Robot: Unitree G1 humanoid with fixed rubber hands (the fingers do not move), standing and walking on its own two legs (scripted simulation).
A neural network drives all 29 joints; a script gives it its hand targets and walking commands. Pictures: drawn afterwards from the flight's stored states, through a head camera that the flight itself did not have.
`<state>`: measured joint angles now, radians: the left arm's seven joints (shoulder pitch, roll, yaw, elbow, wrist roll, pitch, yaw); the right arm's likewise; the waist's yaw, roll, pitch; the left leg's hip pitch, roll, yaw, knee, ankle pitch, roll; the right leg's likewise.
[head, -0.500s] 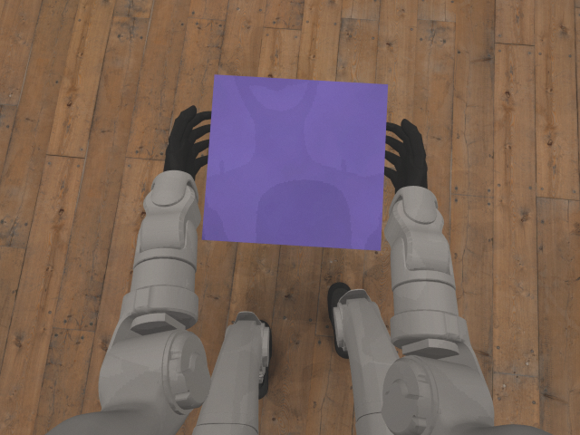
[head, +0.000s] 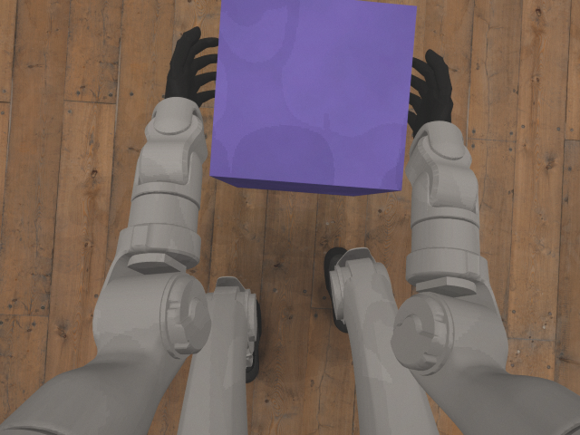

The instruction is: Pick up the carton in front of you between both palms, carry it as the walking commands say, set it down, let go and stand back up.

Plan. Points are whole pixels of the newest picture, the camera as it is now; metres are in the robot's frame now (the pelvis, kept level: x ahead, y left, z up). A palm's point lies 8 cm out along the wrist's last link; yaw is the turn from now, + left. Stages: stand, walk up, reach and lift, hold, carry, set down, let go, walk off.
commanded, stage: set down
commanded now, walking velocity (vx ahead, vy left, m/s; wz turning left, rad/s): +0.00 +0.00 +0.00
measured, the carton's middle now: (305, 119) +0.49 -0.07 -0.18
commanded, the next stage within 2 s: none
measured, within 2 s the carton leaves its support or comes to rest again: rests again in 1.74 s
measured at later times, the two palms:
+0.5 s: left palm (222, 101) +0.56 +0.05 -0.25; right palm (401, 131) +0.47 -0.24 -0.26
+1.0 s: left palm (230, 109) +0.57 +0.04 -0.33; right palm (397, 123) +0.50 -0.25 -0.30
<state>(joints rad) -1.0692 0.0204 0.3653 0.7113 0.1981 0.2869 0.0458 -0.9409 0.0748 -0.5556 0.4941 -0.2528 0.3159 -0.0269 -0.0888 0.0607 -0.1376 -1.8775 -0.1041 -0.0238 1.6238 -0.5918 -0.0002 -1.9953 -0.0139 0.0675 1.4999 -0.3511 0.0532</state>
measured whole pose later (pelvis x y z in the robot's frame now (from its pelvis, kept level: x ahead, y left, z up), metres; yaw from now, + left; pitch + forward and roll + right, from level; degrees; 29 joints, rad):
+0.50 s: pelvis -0.02 -0.01 -0.10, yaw +0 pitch +47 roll +0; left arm -1.48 0.22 0.22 0.94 0.11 0.28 0.07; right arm -1.26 -0.03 -0.57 0.61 -0.17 0.32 -0.09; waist -0.13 0.06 0.16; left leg -2.15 -0.12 -0.04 1.99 -0.66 -0.03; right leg -2.28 -0.01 0.05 1.84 -0.38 0.05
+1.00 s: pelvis -0.02 +0.00 -0.14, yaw -1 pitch +46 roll -3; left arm -1.58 0.29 0.04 1.07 0.04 0.26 0.12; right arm -1.42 -0.16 -0.57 0.87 -0.11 0.26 -0.02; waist -0.19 0.01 0.24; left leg -2.24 -0.15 -0.04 2.16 -0.71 -0.01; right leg -2.35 -0.02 0.05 1.99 -0.43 0.08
